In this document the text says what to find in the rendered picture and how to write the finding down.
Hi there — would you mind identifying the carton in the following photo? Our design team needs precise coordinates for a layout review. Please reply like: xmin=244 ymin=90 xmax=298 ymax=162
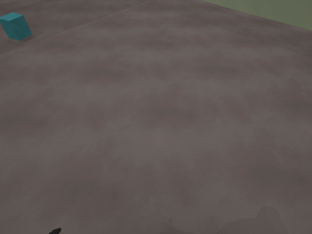
xmin=0 ymin=13 xmax=32 ymax=41

